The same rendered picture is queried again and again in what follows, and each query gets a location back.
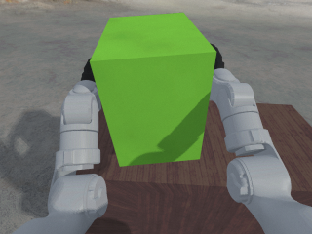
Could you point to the left robot hand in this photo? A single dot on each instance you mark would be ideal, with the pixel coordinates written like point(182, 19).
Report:
point(88, 72)

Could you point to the pedestal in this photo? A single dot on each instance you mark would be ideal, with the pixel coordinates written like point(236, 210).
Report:
point(191, 196)

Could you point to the robot left upper arm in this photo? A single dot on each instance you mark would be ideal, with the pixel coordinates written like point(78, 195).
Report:
point(75, 202)

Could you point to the robot right upper arm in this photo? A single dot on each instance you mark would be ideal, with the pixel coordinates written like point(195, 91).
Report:
point(262, 184)

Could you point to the right robot hand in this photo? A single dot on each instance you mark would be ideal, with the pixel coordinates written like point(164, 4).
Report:
point(218, 59)

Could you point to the carton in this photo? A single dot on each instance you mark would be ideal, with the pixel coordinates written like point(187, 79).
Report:
point(154, 77)

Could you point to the right robot forearm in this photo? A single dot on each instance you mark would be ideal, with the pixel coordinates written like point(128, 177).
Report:
point(240, 117)

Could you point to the left robot forearm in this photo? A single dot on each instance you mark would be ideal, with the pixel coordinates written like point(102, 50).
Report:
point(78, 143)

